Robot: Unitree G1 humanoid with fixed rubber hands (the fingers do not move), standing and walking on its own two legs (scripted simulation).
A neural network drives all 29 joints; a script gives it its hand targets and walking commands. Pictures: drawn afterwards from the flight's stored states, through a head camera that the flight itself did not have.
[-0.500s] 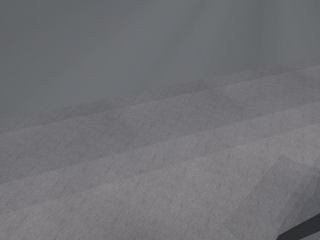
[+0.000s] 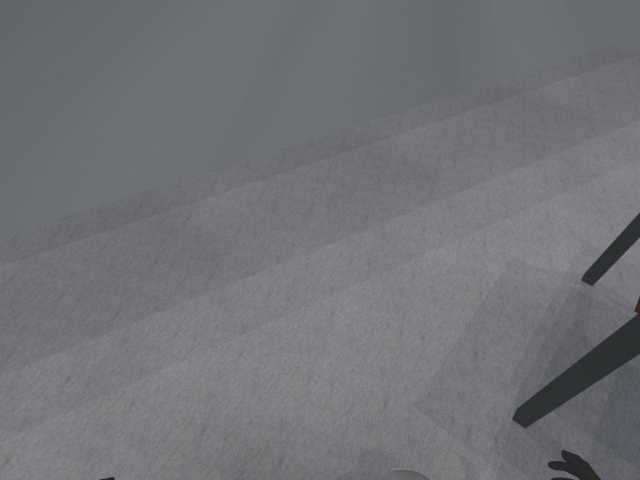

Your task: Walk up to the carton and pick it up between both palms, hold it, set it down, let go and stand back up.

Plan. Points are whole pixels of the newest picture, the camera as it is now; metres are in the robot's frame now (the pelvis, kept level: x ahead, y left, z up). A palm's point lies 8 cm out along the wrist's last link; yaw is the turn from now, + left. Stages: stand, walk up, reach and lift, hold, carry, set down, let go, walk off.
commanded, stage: walk up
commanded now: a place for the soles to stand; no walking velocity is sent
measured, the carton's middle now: out of the picture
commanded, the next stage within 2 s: none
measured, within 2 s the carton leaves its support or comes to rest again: neither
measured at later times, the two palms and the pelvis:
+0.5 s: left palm (229, 452) +0.18 +0.16 -0.13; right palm out of the picture -0.05 -0.43 -0.06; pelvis +0.00 -0.09 -0.01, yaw -19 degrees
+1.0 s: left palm (334, 446) +0.20 +0.01 -0.13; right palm out of the picture -0.15 -0.54 -0.10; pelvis -0.03 -0.23 -0.02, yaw -31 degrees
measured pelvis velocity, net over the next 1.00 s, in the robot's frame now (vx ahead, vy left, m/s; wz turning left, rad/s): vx -0.03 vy -0.23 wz -0.55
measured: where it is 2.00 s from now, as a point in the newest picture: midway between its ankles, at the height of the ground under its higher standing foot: outside the picture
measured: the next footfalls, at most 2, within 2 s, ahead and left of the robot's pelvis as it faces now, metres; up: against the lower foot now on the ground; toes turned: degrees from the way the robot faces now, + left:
right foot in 0.06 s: +0.08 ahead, -0.15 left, +0.00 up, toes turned -5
left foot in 0.34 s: +0.11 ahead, -0.01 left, +0.00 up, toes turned -9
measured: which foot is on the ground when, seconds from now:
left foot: down 0.00-0.08, up 0.10-0.32, down 0.34-0.74, up 0.76-0.92, down 0.94-1.00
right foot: up 0.00-0.04, down 0.06-0.36, up 0.38-0.68, down 0.70-0.96, up 0.98-1.00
